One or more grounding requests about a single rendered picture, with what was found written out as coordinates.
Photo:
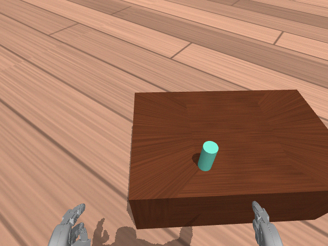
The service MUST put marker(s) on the right robot hand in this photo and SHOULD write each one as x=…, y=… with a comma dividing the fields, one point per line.
x=266, y=233

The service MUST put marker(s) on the can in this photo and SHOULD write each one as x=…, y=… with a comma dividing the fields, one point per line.
x=207, y=156

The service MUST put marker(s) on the left robot hand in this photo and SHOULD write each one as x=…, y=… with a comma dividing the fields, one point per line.
x=64, y=235

